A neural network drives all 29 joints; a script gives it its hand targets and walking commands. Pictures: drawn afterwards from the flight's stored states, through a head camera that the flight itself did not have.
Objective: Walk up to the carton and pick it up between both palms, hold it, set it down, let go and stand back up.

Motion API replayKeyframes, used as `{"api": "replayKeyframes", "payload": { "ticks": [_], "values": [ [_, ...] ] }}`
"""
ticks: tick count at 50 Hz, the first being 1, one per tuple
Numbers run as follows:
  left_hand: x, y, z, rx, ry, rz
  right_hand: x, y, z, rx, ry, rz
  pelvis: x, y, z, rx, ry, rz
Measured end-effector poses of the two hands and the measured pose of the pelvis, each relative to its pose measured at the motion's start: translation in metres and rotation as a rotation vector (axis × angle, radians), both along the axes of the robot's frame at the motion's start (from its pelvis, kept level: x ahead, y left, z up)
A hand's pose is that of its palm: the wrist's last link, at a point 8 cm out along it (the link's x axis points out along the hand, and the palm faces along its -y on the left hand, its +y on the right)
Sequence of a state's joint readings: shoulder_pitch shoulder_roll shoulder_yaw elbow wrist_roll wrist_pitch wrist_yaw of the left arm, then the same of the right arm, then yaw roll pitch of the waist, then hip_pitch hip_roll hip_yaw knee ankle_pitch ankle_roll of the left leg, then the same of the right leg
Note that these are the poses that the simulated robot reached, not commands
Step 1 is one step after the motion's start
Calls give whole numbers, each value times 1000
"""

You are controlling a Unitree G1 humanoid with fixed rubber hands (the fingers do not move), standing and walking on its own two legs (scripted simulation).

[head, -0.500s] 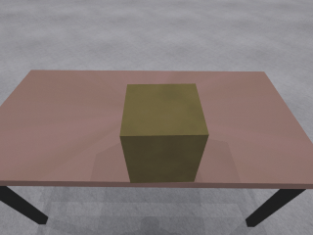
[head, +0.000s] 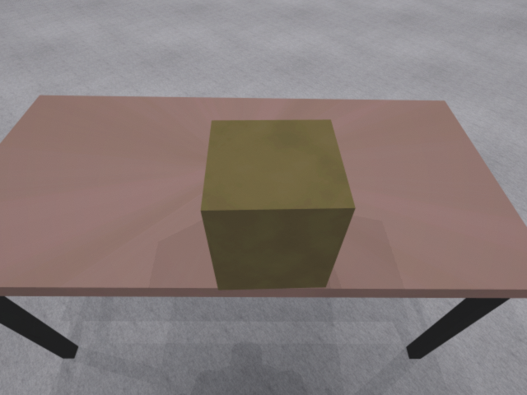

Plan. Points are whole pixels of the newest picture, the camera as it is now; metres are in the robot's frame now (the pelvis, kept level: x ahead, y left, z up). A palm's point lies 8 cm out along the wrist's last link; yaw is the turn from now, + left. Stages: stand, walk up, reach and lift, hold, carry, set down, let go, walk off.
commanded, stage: reach and lift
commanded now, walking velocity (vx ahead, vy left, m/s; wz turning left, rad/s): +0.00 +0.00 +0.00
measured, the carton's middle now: (272, 208) +0.45 +0.00 +0.01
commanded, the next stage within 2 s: none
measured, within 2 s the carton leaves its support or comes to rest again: neither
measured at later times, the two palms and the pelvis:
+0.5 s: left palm out of the picture +0.17 +0.24 -0.10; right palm out of the picture +0.16 -0.24 -0.09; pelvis +0.01 -0.02 +0.00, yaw -1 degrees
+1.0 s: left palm (119, 378) +0.18 +0.23 -0.07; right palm (423, 378) +0.18 -0.22 -0.06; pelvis +0.03 +0.00 +0.01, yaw -1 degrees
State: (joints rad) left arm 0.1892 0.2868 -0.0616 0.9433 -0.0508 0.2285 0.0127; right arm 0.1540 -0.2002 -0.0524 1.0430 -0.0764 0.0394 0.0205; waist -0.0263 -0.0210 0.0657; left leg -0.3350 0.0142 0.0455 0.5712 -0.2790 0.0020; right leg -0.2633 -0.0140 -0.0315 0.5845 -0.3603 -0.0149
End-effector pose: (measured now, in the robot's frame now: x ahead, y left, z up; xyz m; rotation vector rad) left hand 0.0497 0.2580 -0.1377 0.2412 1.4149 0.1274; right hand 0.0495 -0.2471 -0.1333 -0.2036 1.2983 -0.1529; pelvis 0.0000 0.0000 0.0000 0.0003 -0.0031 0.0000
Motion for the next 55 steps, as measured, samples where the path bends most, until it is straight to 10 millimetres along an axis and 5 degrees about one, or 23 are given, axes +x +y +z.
{"api": "replayKeyframes", "payload": {
  "ticks": [3, 6, 10, 15, 21, 32, 55],
  "values": [
    [59, 8, -1, 23, -62, 3, 57, -3, -1, 19, -124, 30, -13, -2, -16, -1, 13, 1],
    [117, -2, 21, 19, -186, -35, 107, -1, 14, 43, -248, 40, -17, -2, -20, -9, -2, -1],
    [150, -26, 51, -20, -278, -81, 135, 4, 42, 73, -349, 37, -9, -4, -10, -19, -49, -9],
    [135, -41, 54, -51, -263, -92, 126, -8, 54, 43, -364, 31, 3, -9, 0, -9, -70, -13],
    [109, -26, 39, -22, -235, -33, 106, -10, 44, 35, -327, 47, 8, -16, 2, -2, -27, -19],
    [137, -21, 59, -37, -439, -52, 108, 21, 47, 68, -467, 37, 20, -12, 8, -3, -22, -17],
    [132, -31, 77, -88, -674, -39, 126, 31, 80, 71, -654, 39, 26, -4, 15, -3, -66, -26]
  ]
}}
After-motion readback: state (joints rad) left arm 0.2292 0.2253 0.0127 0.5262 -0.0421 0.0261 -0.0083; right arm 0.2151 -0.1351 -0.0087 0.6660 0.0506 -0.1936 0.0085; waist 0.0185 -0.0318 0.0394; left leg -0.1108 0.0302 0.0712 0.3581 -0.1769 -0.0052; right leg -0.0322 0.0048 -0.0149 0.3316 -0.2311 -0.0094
